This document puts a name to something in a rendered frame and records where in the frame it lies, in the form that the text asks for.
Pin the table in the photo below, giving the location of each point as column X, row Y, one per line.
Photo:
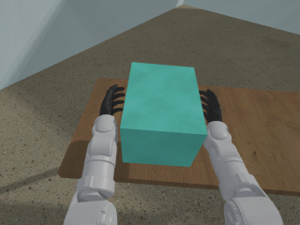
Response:
column 265, row 129

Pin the right robot upper arm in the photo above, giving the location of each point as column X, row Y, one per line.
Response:
column 256, row 210

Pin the left robot upper arm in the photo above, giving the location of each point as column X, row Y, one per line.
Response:
column 91, row 213

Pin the robot left hand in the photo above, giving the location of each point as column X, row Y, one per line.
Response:
column 108, row 102

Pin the robot right hand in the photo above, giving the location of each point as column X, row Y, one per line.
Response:
column 213, row 111

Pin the carton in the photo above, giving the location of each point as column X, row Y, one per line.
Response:
column 162, row 121

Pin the left robot forearm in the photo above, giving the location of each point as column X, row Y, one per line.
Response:
column 97, row 182

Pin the right robot forearm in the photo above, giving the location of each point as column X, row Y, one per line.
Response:
column 232, row 174

